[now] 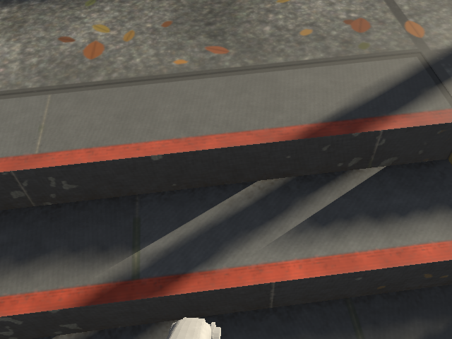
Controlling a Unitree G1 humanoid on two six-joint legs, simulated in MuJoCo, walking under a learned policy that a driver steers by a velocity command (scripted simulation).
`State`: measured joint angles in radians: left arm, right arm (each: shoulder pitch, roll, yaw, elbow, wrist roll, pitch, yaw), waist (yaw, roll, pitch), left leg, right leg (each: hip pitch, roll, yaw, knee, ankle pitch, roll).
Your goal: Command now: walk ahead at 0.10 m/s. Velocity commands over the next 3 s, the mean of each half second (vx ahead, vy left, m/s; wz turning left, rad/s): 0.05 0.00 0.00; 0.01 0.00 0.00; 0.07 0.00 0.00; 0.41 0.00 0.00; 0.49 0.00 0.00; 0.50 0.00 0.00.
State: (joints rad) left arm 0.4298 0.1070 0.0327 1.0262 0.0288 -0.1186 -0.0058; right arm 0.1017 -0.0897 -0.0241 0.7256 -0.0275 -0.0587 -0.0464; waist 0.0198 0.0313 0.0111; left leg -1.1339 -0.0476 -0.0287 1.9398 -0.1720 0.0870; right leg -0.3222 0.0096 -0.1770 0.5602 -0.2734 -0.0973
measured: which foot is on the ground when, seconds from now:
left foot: up 0.00-0.26, down 0.28-0.98, up 1.00-1.00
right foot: down 0.00-0.32, up 0.34-0.86, down 0.88-1.00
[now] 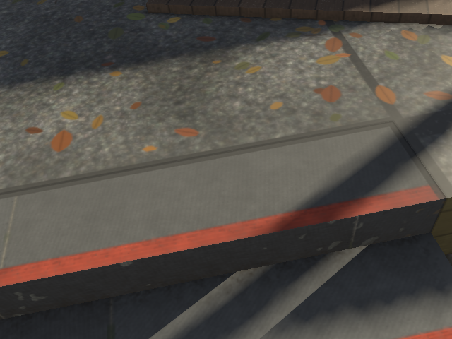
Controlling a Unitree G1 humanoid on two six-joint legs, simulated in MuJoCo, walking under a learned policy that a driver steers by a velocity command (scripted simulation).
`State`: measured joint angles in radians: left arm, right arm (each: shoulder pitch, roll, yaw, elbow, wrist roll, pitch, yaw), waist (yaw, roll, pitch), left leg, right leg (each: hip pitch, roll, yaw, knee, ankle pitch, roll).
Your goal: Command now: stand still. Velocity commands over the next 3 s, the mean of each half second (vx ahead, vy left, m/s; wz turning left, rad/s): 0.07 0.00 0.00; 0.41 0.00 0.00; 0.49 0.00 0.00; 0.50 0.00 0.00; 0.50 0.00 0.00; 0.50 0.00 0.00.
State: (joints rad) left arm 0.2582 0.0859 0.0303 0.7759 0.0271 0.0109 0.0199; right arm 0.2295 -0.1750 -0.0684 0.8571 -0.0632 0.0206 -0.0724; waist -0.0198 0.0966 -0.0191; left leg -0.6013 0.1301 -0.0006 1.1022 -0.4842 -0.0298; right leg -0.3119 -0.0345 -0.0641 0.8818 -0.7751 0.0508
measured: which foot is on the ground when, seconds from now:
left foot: up 0.00-0.18, down 0.20-0.70, up 0.72-1.00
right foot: down 0.00-0.18, up 0.20-0.70, down 0.72-1.00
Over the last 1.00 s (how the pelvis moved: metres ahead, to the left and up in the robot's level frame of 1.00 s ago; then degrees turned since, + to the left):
0.19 -0.05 0.09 -1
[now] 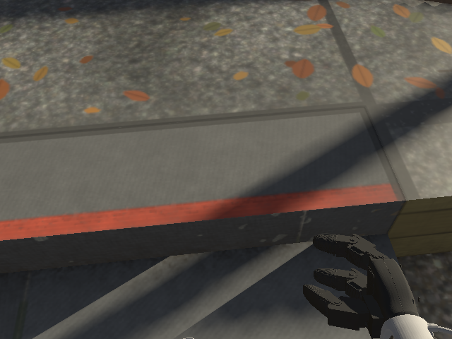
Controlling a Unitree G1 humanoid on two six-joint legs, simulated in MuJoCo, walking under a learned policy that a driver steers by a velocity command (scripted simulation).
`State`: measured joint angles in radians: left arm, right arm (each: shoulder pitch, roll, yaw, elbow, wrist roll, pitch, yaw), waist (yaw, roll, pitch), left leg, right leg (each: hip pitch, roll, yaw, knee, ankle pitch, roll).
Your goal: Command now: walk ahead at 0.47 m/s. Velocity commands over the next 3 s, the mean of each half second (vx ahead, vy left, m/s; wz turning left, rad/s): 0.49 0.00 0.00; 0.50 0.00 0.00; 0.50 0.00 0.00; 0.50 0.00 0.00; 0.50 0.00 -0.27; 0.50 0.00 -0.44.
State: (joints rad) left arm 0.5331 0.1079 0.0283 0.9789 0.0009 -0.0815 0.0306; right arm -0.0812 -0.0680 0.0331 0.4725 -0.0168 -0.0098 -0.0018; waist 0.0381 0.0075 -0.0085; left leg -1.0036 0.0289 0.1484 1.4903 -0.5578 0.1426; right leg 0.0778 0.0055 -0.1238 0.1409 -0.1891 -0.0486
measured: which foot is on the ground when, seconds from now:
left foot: up 0.00-0.02, down 0.04-0.54, up 0.56-1.00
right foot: down 0.00-0.04, up 0.06-0.50, down 0.52-1.00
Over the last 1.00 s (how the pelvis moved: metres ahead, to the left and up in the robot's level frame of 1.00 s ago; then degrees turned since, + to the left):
0.07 -0.16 -0.06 1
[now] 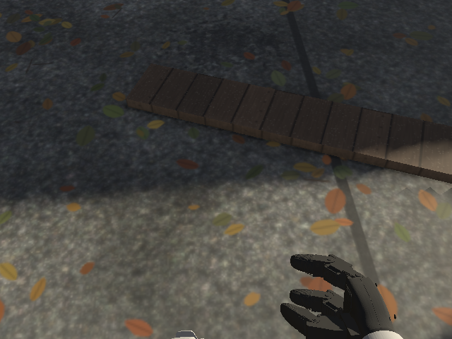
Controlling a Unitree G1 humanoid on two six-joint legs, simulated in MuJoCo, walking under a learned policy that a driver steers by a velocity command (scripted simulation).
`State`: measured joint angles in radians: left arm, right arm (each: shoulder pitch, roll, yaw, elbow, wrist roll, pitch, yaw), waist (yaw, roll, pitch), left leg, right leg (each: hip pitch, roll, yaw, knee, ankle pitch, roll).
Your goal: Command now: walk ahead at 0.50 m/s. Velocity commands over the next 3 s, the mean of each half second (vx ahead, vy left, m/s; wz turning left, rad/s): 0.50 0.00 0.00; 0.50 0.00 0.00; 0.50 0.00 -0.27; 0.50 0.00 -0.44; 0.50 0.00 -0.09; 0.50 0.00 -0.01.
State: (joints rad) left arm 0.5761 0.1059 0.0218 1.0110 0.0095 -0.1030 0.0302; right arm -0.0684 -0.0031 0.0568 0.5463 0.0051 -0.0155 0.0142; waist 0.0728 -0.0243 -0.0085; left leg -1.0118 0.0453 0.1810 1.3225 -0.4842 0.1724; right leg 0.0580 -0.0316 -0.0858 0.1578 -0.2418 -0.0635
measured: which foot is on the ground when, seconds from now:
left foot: up 0.00-0.00, down 0.02-0.56, up 0.58-1.00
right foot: down 0.00-0.02, up 0.04-0.54, down 0.56-1.00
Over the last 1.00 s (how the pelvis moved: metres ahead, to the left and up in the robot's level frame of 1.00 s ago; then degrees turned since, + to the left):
0.54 0.02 0.30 0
